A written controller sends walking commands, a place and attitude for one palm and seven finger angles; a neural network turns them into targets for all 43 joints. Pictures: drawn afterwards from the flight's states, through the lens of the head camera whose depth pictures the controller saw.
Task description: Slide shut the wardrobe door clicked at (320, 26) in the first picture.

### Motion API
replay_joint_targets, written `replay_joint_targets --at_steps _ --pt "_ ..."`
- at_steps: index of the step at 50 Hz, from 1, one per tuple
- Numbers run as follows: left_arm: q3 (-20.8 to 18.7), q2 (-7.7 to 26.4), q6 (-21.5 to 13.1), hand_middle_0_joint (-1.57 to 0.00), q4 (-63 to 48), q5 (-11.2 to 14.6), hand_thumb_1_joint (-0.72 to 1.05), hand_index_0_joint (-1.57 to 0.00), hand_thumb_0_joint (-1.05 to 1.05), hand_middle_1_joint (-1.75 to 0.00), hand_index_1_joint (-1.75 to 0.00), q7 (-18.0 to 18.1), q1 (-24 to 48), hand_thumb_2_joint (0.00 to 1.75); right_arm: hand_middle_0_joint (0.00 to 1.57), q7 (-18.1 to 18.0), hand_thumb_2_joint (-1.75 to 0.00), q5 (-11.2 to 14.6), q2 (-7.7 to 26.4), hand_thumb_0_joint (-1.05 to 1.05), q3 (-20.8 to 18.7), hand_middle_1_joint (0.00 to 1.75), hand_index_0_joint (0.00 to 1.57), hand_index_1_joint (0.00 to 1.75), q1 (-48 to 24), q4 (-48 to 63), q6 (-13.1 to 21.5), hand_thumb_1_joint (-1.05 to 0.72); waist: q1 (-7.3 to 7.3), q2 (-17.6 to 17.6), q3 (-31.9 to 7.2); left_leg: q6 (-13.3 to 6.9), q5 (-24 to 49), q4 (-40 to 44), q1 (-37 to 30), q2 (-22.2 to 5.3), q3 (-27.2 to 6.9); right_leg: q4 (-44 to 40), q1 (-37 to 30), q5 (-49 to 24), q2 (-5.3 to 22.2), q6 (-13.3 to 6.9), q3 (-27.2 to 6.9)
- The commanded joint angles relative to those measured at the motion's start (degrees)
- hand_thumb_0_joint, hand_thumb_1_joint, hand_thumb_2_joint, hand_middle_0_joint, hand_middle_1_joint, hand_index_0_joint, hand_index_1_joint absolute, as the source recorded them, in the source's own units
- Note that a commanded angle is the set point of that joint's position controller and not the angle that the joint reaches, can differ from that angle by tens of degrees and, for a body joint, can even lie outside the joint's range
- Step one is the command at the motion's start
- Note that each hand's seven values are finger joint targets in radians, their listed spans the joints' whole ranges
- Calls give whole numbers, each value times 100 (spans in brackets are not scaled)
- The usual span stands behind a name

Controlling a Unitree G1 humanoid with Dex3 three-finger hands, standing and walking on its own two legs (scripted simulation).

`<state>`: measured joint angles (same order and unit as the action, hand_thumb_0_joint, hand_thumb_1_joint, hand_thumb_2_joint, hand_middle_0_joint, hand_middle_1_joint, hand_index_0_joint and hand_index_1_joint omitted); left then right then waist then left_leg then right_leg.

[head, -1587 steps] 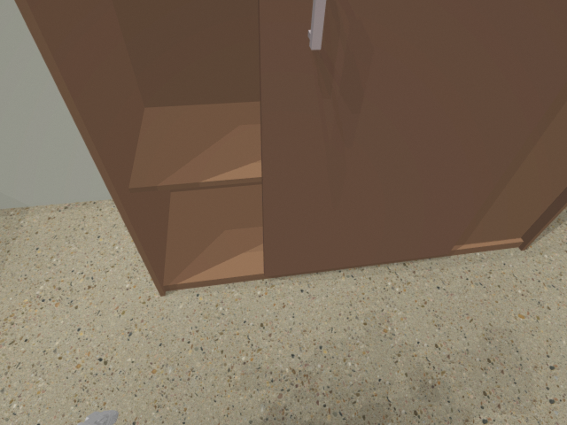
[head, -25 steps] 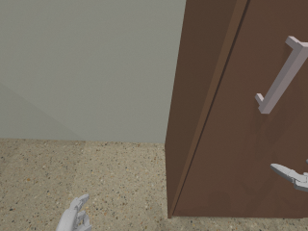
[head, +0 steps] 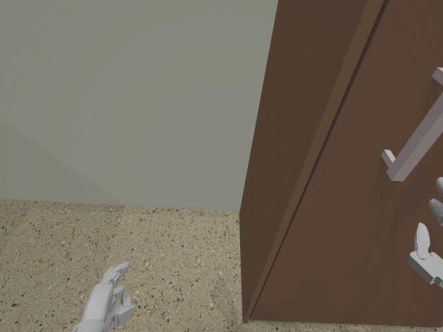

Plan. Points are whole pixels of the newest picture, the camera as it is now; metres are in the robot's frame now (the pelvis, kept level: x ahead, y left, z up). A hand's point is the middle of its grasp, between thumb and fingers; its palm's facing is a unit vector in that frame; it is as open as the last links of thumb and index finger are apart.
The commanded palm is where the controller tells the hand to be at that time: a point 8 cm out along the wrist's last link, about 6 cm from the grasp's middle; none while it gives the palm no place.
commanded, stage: draw the hand back to the body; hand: right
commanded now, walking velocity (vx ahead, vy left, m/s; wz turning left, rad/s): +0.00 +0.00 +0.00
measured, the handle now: (417, 128) +0.32 -0.27 +0.27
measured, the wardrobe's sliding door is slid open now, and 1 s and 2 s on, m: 0.00 0.00 0.00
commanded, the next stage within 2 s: step back with the hand held close in 0.26 s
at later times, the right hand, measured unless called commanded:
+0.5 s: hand (425, 250) +0.19 -0.27 +0.16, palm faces +0.45 +0.79 -0.41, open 7.4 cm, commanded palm +0.13 -0.30 +0.17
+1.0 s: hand out of the picture +0.14 -0.30 +0.15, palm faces +0.43 +0.78 -0.45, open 7.4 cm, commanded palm +0.08 -0.33 +0.17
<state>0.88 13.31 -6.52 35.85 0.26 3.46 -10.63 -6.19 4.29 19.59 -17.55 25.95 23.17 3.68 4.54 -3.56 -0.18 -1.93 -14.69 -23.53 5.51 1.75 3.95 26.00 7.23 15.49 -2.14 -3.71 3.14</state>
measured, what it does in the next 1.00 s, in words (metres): shifts its weight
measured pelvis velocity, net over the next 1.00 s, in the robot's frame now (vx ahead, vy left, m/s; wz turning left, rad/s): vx -0.07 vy -0.04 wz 0.02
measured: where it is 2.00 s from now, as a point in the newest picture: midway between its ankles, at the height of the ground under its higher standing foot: outside the picture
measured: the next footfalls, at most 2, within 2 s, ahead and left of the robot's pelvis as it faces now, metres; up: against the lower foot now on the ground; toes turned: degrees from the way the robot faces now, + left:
left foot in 1.54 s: -0.22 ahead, +0.08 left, +0.00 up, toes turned +3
right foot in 1.72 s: -0.11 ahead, -0.13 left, +0.00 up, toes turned +3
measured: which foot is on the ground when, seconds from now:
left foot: down 0.00-1.00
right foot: down 0.00-1.00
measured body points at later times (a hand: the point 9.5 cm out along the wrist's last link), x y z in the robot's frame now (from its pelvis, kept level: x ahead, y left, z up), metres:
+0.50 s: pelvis -0.01 +0.00 +0.00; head -0.02 +0.02 +0.45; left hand +0.18 +0.23 -0.08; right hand +0.16 -0.31 +0.19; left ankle -0.02 +0.10 -0.74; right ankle -0.01 -0.07 -0.74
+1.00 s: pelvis -0.07 -0.04 -0.02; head -0.06 -0.04 +0.43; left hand +0.10 +0.21 -0.09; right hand +0.11 -0.34 +0.17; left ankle -0.02 +0.10 -0.74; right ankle -0.01 -0.07 -0.74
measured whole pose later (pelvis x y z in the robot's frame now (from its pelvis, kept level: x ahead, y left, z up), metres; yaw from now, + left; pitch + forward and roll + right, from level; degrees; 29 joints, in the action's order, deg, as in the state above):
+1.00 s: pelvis -0.07 -0.04 -0.02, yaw +1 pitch +0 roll +2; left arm 0.1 13.5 -1.9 31.3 0.4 4.5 -12.9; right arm -7.7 0.9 21.6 -23.7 28.2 26.0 10.9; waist 1.4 -1.5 0.2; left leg 0.6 -12.4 -32.7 20.7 0.0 2.3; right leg 34.8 22.0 14.3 -3.1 -7.1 5.6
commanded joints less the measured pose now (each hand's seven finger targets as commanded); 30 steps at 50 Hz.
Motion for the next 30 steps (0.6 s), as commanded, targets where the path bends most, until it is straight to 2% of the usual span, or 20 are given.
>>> replay_joint_targets --at_steps 1,4,11,13,17,18,19,20,21,22,24,27,30 --pt "-204 563 -261 -20 -890 7 90 -20 0 -30 -30 56 609 90 20 -128 -90 18 1133 0 -755 30 20 30 -612 1313 356 -90 -42 -122 -485 3 1370 283 41 -280 -412 -340 -291 -1832 384 313 -500" --pt "-196 570 -209 -20 -906 -1 90 -20 0 -30 -30 44 634 90 20 -105 -90 39 1068 0 -703 30 20 30 -566 1164 293 -90 -49 59 -323 15 1384 324 80 -282 -409 -360 -245 -1792 398 298 -484" --pt "-185 572 -195 -20 -916 -13 90 -20 0 -30 -30 43 661 90 20 -116 -90 25 1159 0 -771 30 20 30 -614 1249 293 -90 -12 -24 -430 9 1291 341 -17 -278 -400 -417 -264 -1717 386 297 -514" --pt "-192 577 -175 -20 -906 -11 90 -20 0 -30 -30 50 679 90 20 -102 -90 48 1139 0 -765 30 20 30 -543 1115 274 -90 -15 222 -367 11 1309 378 -27 -273 -406 -406 -210 -1667 374 272 -495" --pt "-197 570 -180 -20 -904 -8 90 -20 0 -30 -30 60 713 90 20 -105 -90 38 1180 0 -785 30 20 30 -656 1206 308 -90 -16 -9 -398 17 1146 429 6 -292 -441 -437 -248 -1465 364 257 -475" --pt "-197 577 -186 -20 -886 -15 90 -20 0 -30 -30 69 707 90 20 -105 -90 42 1197 0 -802 30 20 30 -650 1163 313 -90 -15 135 -334 11 1144 453 -18 -287 -433 -426 -185 -1444 358 248 -472" --pt "-197 585 -171 -20 -841 8 90 -20 0 -30 -30 78 709 90 20 -118 -90 47 1259 0 -880 30 20 30 -788 990 300 -90 -43 99 -215 14 1062 502 81 -288 -462 -441 -166 -1359 365 242 -458" --pt "-193 723 -80 -20 -1135 74 90 -20 0 -30 -30 68 671 90 20 -156 -90 34 1980 0 -1559 30 20 30 -1557 1601 598 -90 -222 33 166 45 1177 837 667 -631 -1210 -285 216 -822 472 82 -652" --pt "-192 640 -12 -20 -975 17 90 -20 0 -30 -30 94 620 90 20 -113 -90 26 1490 0 -1218 30 20 30 -883 1013 655 -90 -270 371 91 9 1101 896 781 -792 -1246 -148 126 -737 444 59 -703" --pt "-209 681 49 -20 -1018 4 90 -20 0 -30 -30 67 573 90 20 -83 -90 -26 1214 0 -966 30 20 30 -515 839 666 -90 -280 402 -7 11 1028 917 882 -856 -1309 -57 88 -757 444 59 -677" --pt "-246 702 144 -20 -1060 -5 90 -20 0 -30 -30 52 573 90 20 -92 -90 -64 1174 0 -899 30 20 30 -346 1001 780 -90 -292 201 -351 42 1383 739 761 -905 -1222 -46 45 -1058 494 64 -636" --pt "-312 748 256 -20 -1178 14 90 -20 0 -30 -30 66 515 90 20 -146 -90 -76 1237 0 -975 30 20 30 16 1156 835 -90 -294 103 -742 91 1879 305 517 -773 -1005 -184 80 -1685 630 85 -696" --pt "-341 739 361 -20 -1298 35 90 -20 0 -30 -30 113 511 90 20 -199 -90 -59 1438 0 -1215 30 20 30 239 1310 863 -90 -286 225 -940 137 2188 34 358 -685 -919 -211 226 -2028 718 80 -730"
